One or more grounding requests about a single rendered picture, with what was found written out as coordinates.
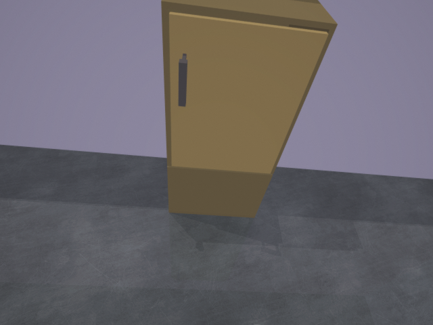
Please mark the handle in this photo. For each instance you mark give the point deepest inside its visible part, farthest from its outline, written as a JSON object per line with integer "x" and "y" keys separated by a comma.
{"x": 182, "y": 80}

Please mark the cupboard door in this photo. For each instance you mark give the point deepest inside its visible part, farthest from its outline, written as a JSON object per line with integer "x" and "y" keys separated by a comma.
{"x": 245, "y": 81}

